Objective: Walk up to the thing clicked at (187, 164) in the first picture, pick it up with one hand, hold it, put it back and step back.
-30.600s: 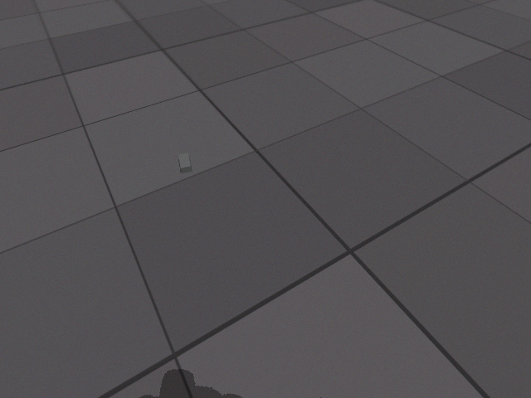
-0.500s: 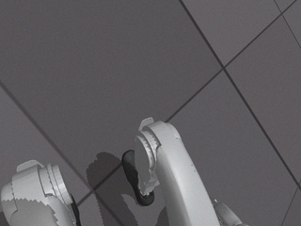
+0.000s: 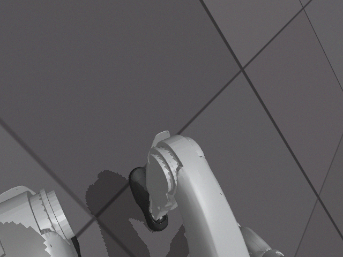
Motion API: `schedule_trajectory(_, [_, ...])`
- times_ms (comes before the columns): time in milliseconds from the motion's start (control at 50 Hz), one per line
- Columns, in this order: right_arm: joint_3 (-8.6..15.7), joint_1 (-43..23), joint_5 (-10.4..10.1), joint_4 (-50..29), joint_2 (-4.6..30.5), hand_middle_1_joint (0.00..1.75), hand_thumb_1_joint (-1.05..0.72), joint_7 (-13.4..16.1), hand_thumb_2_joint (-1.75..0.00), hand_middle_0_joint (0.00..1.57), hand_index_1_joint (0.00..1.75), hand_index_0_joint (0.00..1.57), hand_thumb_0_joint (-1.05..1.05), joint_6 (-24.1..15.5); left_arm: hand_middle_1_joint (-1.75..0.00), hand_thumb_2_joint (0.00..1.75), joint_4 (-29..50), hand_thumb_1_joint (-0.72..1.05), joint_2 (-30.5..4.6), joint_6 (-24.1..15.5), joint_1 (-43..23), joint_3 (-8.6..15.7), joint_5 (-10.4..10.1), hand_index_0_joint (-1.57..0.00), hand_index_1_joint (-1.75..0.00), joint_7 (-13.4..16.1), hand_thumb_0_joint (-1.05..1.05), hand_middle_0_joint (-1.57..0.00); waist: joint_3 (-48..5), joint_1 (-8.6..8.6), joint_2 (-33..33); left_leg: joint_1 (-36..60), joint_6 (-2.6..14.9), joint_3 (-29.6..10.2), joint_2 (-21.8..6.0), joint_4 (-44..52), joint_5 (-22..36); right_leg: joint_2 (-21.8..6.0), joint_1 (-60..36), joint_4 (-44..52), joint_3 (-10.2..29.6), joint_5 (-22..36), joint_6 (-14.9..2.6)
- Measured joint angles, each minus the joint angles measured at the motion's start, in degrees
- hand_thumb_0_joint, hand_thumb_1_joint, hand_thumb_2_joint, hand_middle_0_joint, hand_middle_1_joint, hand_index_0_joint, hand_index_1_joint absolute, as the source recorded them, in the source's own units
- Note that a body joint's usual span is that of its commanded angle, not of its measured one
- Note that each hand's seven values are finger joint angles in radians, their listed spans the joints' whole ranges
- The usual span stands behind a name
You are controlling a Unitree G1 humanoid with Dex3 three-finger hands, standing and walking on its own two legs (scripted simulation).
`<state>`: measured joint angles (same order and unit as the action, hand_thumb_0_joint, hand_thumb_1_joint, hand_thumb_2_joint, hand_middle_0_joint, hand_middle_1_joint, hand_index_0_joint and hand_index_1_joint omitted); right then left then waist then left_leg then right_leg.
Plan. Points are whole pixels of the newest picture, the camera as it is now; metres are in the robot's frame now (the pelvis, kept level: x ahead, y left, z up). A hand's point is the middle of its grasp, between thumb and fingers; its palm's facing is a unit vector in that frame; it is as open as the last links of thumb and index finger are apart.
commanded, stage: rest palm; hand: left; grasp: from above
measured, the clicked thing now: out of the picture +0.49 +0.35 -0.29
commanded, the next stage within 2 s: close in 1.00 s
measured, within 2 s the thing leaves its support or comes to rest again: neither
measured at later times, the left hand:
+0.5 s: hand out of the picture +0.46 +0.34 -0.26, palm faces -0.46 -0.15 -0.87, open 13.8 cm
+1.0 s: hand out of the picture +0.46 +0.32 -0.27, palm faces -0.46 -0.15 -0.88, open 13.3 cm
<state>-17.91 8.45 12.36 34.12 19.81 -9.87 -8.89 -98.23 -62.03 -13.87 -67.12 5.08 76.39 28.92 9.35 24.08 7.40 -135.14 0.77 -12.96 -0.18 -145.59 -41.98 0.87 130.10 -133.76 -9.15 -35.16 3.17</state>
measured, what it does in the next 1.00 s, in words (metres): stands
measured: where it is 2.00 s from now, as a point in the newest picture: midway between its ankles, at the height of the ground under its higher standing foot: (115, 236)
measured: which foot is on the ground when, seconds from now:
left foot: down 0.00-1.00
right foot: down 0.00-1.00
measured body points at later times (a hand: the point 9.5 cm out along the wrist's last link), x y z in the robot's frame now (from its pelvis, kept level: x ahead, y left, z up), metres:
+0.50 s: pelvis +0.00 +0.00 +0.00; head +0.29 +0.13 +0.31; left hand +0.48 +0.34 -0.21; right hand +0.05 -0.25 -0.05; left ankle +0.06 +0.12 -0.27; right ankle +0.12 -0.12 -0.27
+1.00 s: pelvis +0.00 +0.00 +0.00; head +0.30 +0.13 +0.31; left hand +0.48 +0.33 -0.22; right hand +0.04 -0.25 -0.04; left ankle +0.06 +0.12 -0.27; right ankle +0.12 -0.12 -0.27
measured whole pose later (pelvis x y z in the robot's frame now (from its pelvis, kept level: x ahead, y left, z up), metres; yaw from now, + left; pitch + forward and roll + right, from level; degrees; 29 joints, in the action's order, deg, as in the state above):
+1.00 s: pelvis +0.00 +0.00 +0.00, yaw -1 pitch +29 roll -16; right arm -20.1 6.7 13.6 33.5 21.5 -12.4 -12.8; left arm -101.3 -63.9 -13.3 -66.1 5.4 74.6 33.8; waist 12.9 24.7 9.4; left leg -134.0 0.8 -14.5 -0.6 -145.9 -42.3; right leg 1.6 128.6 -132.7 -10.4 -34.6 3.7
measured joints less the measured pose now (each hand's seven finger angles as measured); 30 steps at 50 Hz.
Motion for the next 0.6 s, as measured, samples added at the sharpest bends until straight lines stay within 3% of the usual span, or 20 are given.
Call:
schedule_trajectory(400, [-0.75,-1.47,0.58,-1.12,0.88,0.30,-0.90,-1.90,-0.90,0.20,0.30,0.20,0.00,-1.64,-0.96,0.95,-0.76,-0.47,-1.42,-0.49,0.81,0.96,-0.38,-0.12,-0.96,1.27,0.00,-0.13,1.87,-0.35,1.14,0.42,0.18,-0.62,0.04,-0.74,-0.36,0.17,-0.85,-0.08,-0.50,-0.16,0.30])
schedule_trajectory(600, [-1.49,-1.13,1.11,-0.42,1.04,0.30,-0.90,-2.08,-0.90,0.20,0.30,0.20,0.00,-1.84,-0.98,0.94,-2.24,-0.45,-1.88,-1.05,0.39,-0.05,-0.09,-0.12,-0.98,3.64,0.00,-0.13,2.02,0.05,1.40,0.73,-0.11,-1.23,-0.05,-0.68,-0.70,0.33,-1.08,0.24,-0.97,-0.17,0.31])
